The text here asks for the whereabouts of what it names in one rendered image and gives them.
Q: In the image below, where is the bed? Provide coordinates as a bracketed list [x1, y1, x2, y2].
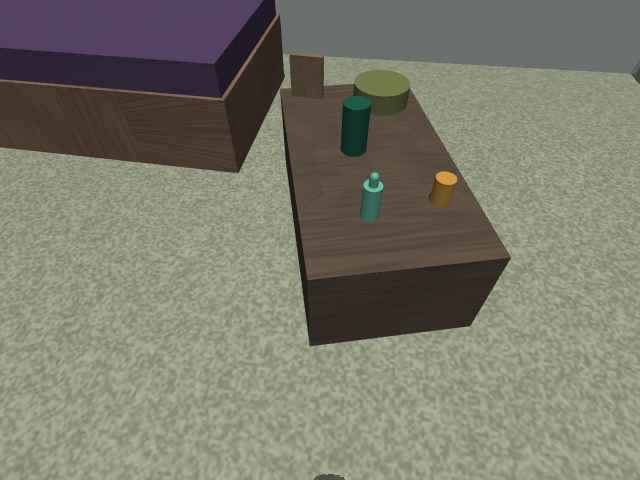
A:
[0, 0, 284, 173]

